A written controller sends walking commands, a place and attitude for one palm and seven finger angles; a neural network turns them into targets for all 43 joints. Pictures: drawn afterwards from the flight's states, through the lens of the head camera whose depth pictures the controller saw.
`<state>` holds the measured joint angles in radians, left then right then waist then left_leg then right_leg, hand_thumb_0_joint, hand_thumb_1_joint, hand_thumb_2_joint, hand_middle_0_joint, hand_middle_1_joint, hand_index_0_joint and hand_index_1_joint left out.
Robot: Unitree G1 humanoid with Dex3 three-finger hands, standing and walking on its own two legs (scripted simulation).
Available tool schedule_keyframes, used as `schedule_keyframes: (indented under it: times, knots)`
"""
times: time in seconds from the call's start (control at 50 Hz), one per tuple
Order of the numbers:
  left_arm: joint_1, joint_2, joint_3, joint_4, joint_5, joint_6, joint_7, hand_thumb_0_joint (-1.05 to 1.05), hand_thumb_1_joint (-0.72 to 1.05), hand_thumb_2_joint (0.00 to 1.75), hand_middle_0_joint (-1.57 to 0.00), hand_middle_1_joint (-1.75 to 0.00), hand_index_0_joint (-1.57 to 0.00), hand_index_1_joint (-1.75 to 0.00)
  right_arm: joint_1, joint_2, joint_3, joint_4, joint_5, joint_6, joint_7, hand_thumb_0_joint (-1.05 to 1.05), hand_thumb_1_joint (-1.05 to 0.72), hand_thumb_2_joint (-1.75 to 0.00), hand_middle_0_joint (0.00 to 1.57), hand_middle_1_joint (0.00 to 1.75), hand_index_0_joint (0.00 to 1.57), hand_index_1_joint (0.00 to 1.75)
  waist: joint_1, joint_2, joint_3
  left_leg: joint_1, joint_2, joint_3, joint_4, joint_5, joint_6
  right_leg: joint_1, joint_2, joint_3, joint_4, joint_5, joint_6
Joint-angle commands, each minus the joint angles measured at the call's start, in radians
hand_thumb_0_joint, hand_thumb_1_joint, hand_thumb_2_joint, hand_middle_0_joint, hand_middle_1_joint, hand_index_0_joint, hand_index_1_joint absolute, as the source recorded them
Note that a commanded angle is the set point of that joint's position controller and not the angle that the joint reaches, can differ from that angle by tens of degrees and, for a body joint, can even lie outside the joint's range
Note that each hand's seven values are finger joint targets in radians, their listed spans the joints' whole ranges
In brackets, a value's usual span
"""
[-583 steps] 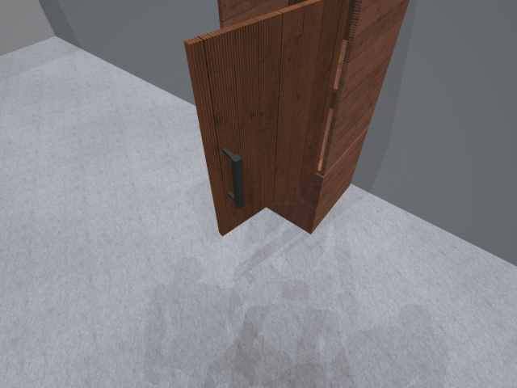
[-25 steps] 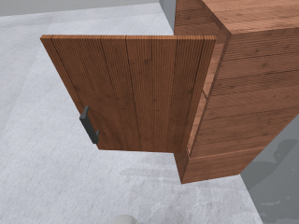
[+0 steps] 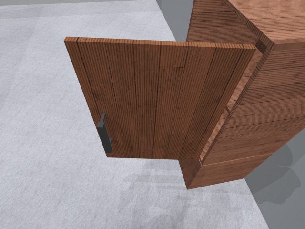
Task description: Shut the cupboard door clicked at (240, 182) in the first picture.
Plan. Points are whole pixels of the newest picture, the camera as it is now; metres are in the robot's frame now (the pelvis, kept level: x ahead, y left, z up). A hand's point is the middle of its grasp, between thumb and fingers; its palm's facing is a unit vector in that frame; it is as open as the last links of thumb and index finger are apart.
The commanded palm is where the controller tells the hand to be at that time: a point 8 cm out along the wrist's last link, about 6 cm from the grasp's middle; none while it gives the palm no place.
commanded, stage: come to a stop and stand still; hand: left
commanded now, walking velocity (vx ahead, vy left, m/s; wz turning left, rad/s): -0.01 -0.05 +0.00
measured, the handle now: (106, 134) +0.42 +0.20 -0.09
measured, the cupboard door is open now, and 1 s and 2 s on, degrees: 78 78 78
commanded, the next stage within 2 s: look again from close up in 0.90 s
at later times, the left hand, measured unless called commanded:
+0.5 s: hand out of the picture -0.01 +0.13 -0.18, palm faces +0.04 -0.99 -0.15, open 7.3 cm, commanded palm none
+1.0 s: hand out of the picture -0.02 +0.11 -0.17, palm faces +0.08 -0.99 -0.14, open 7.4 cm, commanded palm none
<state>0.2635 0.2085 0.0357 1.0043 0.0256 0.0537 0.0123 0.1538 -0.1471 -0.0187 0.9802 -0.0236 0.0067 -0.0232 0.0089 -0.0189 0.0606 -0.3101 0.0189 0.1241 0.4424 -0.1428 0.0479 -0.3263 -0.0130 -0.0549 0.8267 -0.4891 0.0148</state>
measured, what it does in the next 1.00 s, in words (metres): steps on the spot: right foot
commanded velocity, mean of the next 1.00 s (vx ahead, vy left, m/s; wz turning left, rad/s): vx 0.00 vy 0.00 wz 0.00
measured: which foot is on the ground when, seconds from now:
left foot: down 0.00-1.00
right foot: up 0.00-0.08, down 0.10-1.00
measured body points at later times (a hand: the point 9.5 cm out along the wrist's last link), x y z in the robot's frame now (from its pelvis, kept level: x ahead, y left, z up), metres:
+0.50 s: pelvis +0.00 -0.03 +0.00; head +0.01 -0.03 +0.45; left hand -0.01 +0.18 -0.16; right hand -0.05 -0.22 -0.16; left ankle +0.06 +0.10 -0.74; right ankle -0.03 -0.11 -0.74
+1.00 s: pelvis +0.03 -0.04 +0.00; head +0.03 -0.04 +0.45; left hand -0.02 +0.16 -0.16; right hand +0.03 -0.25 -0.16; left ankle +0.06 +0.10 -0.74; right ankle -0.03 -0.11 -0.74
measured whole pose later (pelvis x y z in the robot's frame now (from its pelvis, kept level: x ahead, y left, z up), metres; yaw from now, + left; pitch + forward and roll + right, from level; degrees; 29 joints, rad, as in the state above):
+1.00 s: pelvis +0.03 -0.04 +0.00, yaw +1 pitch -2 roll +1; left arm 0.37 0.09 -0.01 1.13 0.01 -0.02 0.04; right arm 0.26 -0.13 0.00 1.16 -0.01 0.00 -0.04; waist 0.02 -0.02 0.04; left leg -0.21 0.03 0.07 0.40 -0.16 -0.01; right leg -0.06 0.02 -0.08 0.41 -0.33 -0.05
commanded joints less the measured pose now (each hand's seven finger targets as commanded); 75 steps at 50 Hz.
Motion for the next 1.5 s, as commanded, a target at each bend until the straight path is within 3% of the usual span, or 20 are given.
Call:
schedule_keyframes:
  times: [0.0, 0.04, 0.06, 0.08, 0.1, 0.12, 0.18, 0.26, 0.32, 0.5, 0.96, 0.98, 1.0, 1.02, 1.04, 1.1, 1.16, 1.2, 1.3, 1.48]
  knots:
    - [0.088, 0.018, 0.012, -0.039, -0.004, -0.019, 0.007, 0.00, 0.90, 0.90, -0.20, -0.30, -0.20, -0.30, 0.113, -0.202, -0.054, -0.004, -0.006, 0.002, -0.012, 0.00, -0.90, -0.90, 0.20, 0.30, 0.20, 0.30, -0.023, 0.135, -0.131, 0.129, 0.281, -0.277, -0.140, 0.118, 0.116, 0.053, -0.011, 0.014, -0.198, 0.054, -0.021]
    - [0.130, 0.024, 0.013, -0.020, -0.001, -0.032, 0.013, 0.00, 0.90, 0.90, -0.20, -0.30, -0.20, -0.30, 0.106, -0.166, -0.047, 0.004, 0.002, 0.001, -0.007, 0.00, -0.90, -0.90, 0.20, 0.30, 0.20, 0.30, 0.004, 0.074, -0.121, 0.038, 0.216, -0.224, -0.083, 0.040, 0.061, 0.194, -0.014, 0.014, -0.422, 0.218, -0.030]
    - [0.133, 0.045, 0.013, -0.020, 0.002, -0.039, 0.018, 0.00, 0.90, 0.90, -0.20, -0.30, -0.20, -0.30, 0.108, -0.129, -0.040, 0.000, 0.008, 0.001, -0.002, 0.00, -0.90, -0.90, 0.20, 0.30, 0.20, 0.30, 0.004, -0.004, -0.089, -0.038, 0.150, -0.176, -0.033, -0.090, 0.011, 0.227, -0.079, 0.102, -0.506, 0.230, -0.054]
    - [0.112, 0.081, 0.009, -0.023, 0.002, -0.045, 0.021, 0.00, 0.90, 0.90, -0.20, -0.30, -0.20, -0.30, 0.098, -0.083, -0.027, -0.008, 0.014, 0.004, 0.004, 0.00, -0.90, -0.90, 0.20, 0.30, 0.20, 0.30, -0.008, -0.099, -0.063, -0.064, 0.067, -0.094, 0.021, -0.187, -0.037, 0.173, -0.190, 0.211, -0.550, 0.182, -0.104]
    - [0.078, 0.097, 0.007, -0.029, -0.004, -0.053, 0.020, 0.00, 0.90, 0.90, -0.20, -0.30, -0.20, -0.30, 0.075, -0.060, -0.016, -0.008, 0.010, 0.010, 0.008, 0.00, -0.90, -0.90, 0.20, 0.30, 0.20, 0.30, -0.013, -0.147, -0.033, -0.020, 0.028, -0.068, 0.065, -0.202, -0.054, 0.048, -0.242, 0.257, -0.597, 0.108, -0.142]
    - [0.053, 0.085, 0.003, -0.032, -0.005, -0.061, 0.024, 0.00, 0.90, 0.90, -0.20, -0.30, -0.20, -0.30, 0.073, -0.050, -0.012, 0.004, 0.005, 0.018, 0.008, 0.00, -0.90, -0.90, 0.20, 0.30, 0.20, 0.30, -0.012, -0.197, 0.002, 0.010, 0.034, -0.082, 0.098, -0.197, -0.051, -0.015, -0.231, 0.255, -0.630, 0.083, -0.149]
    - [0.027, 0.049, -0.009, -0.015, -0.016, -0.070, 0.022, 0.00, 0.90, 0.90, -0.20, -0.30, -0.20, -0.30, 0.160, -0.043, 0.000, 0.074, 0.002, 0.007, 0.007, 0.00, -0.90, -0.90, 0.20, 0.30, 0.20, 0.30, -0.043, -0.054, -0.003, 0.115, 0.049, -0.096, 0.036, -0.030, -0.050, -0.015, -0.152, 0.154, -0.534, 0.225, -0.123]
    - [0.058, 0.032, -0.014, 0.009, -0.017, -0.057, 0.019, 0.00, 0.90, 0.90, -0.20, -0.30, -0.20, -0.30, 0.178, -0.058, 0.002, 0.107, 0.004, 0.005, 0.004, 0.00, -0.90, -0.90, 0.20, 0.30, 0.20, 0.30, -0.022, 0.016, 0.091, 0.070, 0.075, -0.135, -0.044, -0.104, -0.046, -0.042, -0.103, 0.128, -0.545, 0.020, -0.086]
    - [0.096, 0.020, -0.016, 0.035, -0.018, -0.060, 0.018, 0.00, 0.90, 0.90, -0.20, -0.30, -0.20, -0.30, 0.203, -0.044, 0.009, 0.127, 0.005, -0.003, -0.002, 0.00, -0.90, -0.90, 0.20, 0.30, 0.20, 0.30, -0.008, 0.053, 0.099, 0.049, 0.076, -0.150, -0.084, -0.094, -0.036, 0.014, -0.088, 0.118, -0.534, 0.085, -0.079]
    - [0.149, -0.015, -0.023, 0.080, -0.020, -0.075, 0.025, 0.00, 0.90, 0.90, -0.20, -0.30, -0.20, -0.30, 0.230, -0.029, 0.011, 0.157, 0.012, -0.018, -0.009, 0.00, -0.90, -0.90, 0.20, 0.30, 0.20, 0.30, -0.007, 0.010, 0.012, 0.118, 0.081, -0.137, -0.069, 0.029, -0.035, 0.092, -0.094, 0.102, -0.522, 0.241, -0.071]
    - [0.212, -0.035, -0.029, 0.116, -0.014, -0.082, 0.033, 0.00, 0.90, 0.90, -0.20, -0.30, -0.20, -0.30, 0.167, -0.036, 0.017, 0.155, 0.014, -0.021, -0.016, 0.00, -0.90, -0.90, 0.20, 0.30, 0.20, 0.30, 0.003, 0.005, 0.046, 0.163, 0.079, -0.133, -0.071, 0.094, -0.029, 0.118, -0.100, 0.091, -0.528, 0.403, -0.050]
    - [0.253, 0.014, -0.030, 0.130, 0.010, -0.119, 0.068, 0.00, 0.90, 0.90, -0.20, -0.30, -0.20, -0.30, 0.042, -0.082, 0.013, 0.073, 0.020, -0.043, -0.003, 0.00, -0.90, -0.90, 0.20, 0.30, 0.20, 0.30, 0.038, -0.014, 0.050, 0.068, 0.074, -0.087, 0.207, 0.099, -0.052, 0.094, -0.171, 0.210, -0.536, 0.970, 0.018]
    - [0.201, 0.055, -0.022, 0.079, 0.003, -0.124, 0.062, 0.00, 0.90, 0.90, -0.20, -0.30, -0.20, -0.30, 0.110, -0.036, 0.013, 0.037, 0.016, -0.026, 0.004, 0.00, -0.90, -0.90, 0.20, 0.30, 0.20, 0.30, -0.032, -0.051, 0.010, -0.010, 0.032, -0.118, 0.229, -0.172, -0.035, 0.165, -0.210, 0.183, -0.484, 0.985, -0.008]
    - [0.181, 0.058, -0.011, 0.057, 0.009, -0.130, 0.060, 0.00, 0.90, 0.90, -0.20, -0.30, -0.20, -0.30, 0.112, -0.033, 0.011, 0.032, 0.005, -0.026, 0.007, 0.00, -0.90, -0.90, 0.20, 0.30, 0.20, 0.30, -0.018, -0.043, -0.035, -0.040, 0.026, -0.097, 0.238, -0.182, -0.035, 0.245, -0.222, 0.169, -0.436, 1.189, -0.046]
    - [0.192, 0.052, -0.018, 0.050, 0.003, -0.134, 0.055, 0.00, 0.90, 0.90, -0.20, -0.30, -0.20, -0.30, 0.131, -0.031, 0.010, 0.021, 0.012, -0.029, 0.004, 0.00, -0.90, -0.90, 0.20, 0.30, 0.20, 0.30, -0.024, -0.058, -0.096, -0.023, 0.022, -0.097, 0.237, -0.190, -0.029, 0.290, -0.205, 0.150, -0.388, 1.214, -0.092]
    - [0.165, 0.038, -0.021, 0.023, -0.004, -0.121, 0.053, 0.00, 0.90, 0.90, -0.20, -0.30, -0.20, -0.30, 0.156, -0.050, 0.007, 0.012, 0.017, -0.032, -0.003, 0.00, -0.90, -0.90, 0.20, 0.30, 0.20, 0.30, -0.035, -0.101, -0.096, 0.060, 0.015, -0.092, 0.114, -0.094, -0.025, 0.244, -0.157, 0.122, -0.350, 1.045, -0.112]
    - [0.148, 0.025, -0.025, 0.009, -0.010, -0.092, 0.049, 0.00, 0.90, 0.90, -0.20, -0.30, -0.20, -0.30, 0.161, -0.072, 0.009, 0.028, 0.014, -0.036, -0.010, 0.00, -0.90, -0.90, 0.20, 0.30, 0.20, 0.30, -0.020, 0.073, -0.013, 0.103, 0.065, -0.151, 0.066, 0.162, -0.003, 0.140, -0.085, 0.100, -0.360, 0.615, -0.075]
    - [0.144, 0.028, -0.027, 0.007, -0.011, -0.074, 0.046, 0.00, 0.90, 0.90, -0.20, -0.30, -0.20, -0.30, 0.136, -0.092, 0.012, 0.017, 0.013, -0.032, -0.010, 0.00, -0.90, -0.90, 0.20, 0.30, 0.20, 0.30, -0.004, 0.085, 0.040, 0.049, 0.080, -0.198, 0.013, 0.080, 0.013, 0.120, -0.057, 0.093, -0.402, 0.330, -0.067]
    - [0.112, 0.039, -0.031, -0.004, -0.010, -0.066, 0.035, 0.00, 0.90, 0.90, -0.20, -0.30, -0.20, -0.30, 0.128, -0.116, 0.009, 0.008, 0.008, -0.028, -0.002, 0.00, -0.90, -0.90, 0.20, 0.30, 0.20, 0.30, -0.002, 0.031, 0.069, 0.024, 0.071, -0.222, -0.062, -0.094, 0.013, 0.093, -0.056, 0.092, -0.438, 0.159, -0.063]
    - [0.098, 0.062, -0.028, -0.008, -0.010, -0.064, 0.028, 0.00, 0.90, 0.90, -0.20, -0.30, -0.20, -0.30, 0.129, -0.147, 0.008, 0.014, 0.008, -0.038, 0.001, 0.00, -0.90, -0.90, 0.20, 0.30, 0.20, 0.30, 0.004, 0.029, -0.008, 0.061, 0.082, -0.250, -0.108, -0.062, 0.023, 0.138, -0.067, 0.071, -0.422, 0.204, -0.051]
